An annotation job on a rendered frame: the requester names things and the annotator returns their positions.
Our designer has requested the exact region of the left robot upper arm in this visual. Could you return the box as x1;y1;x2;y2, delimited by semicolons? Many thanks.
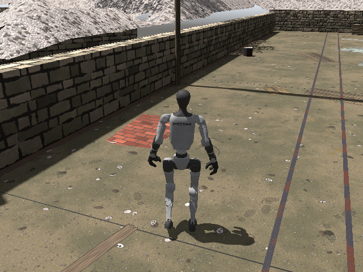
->
154;114;171;145

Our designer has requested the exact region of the left robot forearm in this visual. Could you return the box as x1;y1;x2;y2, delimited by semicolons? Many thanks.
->
149;136;160;158

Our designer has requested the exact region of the left robot thigh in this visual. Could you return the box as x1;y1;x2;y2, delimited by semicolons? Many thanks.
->
163;158;175;193

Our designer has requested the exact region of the robot right foot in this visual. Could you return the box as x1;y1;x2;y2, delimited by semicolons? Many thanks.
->
189;218;197;232

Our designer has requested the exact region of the left robot hand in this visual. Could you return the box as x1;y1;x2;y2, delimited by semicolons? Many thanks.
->
148;155;161;167

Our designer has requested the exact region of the right robot upper arm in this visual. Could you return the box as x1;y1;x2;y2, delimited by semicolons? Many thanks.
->
195;115;210;147

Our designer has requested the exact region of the right robot hand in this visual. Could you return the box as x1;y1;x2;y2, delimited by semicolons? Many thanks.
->
205;161;218;175

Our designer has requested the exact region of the right robot forearm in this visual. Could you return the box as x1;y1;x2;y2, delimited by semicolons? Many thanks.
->
205;138;217;163

